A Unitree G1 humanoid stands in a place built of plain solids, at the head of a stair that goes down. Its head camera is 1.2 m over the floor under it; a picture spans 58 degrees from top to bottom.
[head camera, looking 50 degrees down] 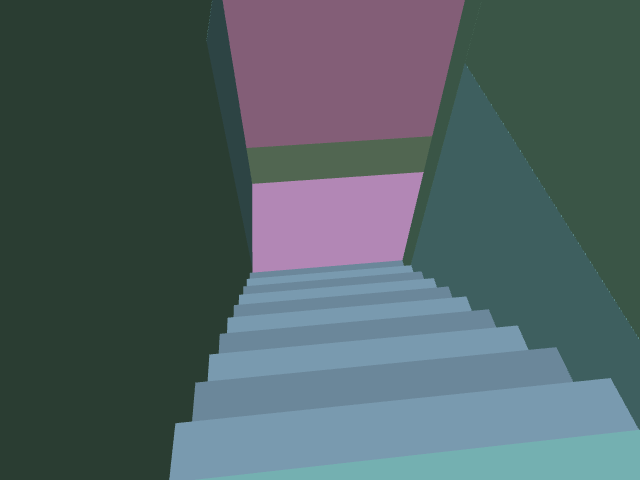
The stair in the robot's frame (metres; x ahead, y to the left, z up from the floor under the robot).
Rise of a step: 0.20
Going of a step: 0.21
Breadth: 1.43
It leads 6 degrees to the left of straight ahead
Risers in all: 11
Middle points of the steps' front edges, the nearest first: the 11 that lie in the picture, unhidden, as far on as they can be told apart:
0.30 -0.28 0.00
0.51 -0.26 -0.20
0.72 -0.24 -0.41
0.93 -0.22 -0.61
1.14 -0.19 -0.82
1.35 -0.17 -1.02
1.56 -0.15 -1.23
1.77 -0.13 -1.43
1.98 -0.11 -1.64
2.19 -0.09 -1.84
2.40 -0.07 -2.05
